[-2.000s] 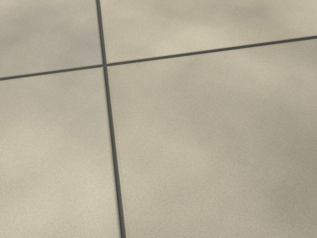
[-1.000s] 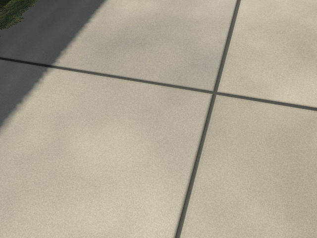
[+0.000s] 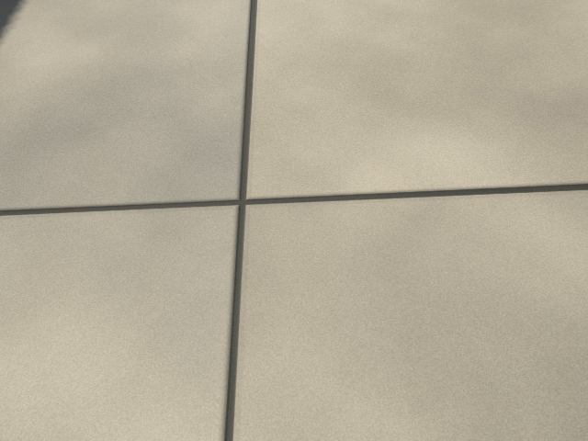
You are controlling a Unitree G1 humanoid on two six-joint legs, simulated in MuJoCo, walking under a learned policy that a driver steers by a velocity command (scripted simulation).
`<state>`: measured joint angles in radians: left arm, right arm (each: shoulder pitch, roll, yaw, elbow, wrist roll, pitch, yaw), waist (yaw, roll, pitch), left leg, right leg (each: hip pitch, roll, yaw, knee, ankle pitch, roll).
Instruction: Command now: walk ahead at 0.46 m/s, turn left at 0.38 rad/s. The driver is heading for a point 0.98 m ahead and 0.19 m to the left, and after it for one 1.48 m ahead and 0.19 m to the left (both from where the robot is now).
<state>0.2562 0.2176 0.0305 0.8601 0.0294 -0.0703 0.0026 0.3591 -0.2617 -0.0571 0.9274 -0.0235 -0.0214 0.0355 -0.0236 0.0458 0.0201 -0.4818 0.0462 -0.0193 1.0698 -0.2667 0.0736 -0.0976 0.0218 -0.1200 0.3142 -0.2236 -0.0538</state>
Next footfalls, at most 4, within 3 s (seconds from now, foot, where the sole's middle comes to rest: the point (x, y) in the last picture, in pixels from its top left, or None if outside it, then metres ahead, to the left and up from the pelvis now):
0.32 left None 0.31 0.11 -0.78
0.88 right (284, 374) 0.67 0.08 -0.78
1.40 left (198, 294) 0.91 0.31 -0.78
1.92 right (278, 222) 1.16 0.09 -0.78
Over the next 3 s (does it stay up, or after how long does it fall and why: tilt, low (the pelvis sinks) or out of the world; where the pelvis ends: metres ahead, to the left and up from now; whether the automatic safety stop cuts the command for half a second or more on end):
stays up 1.41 0.18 0.00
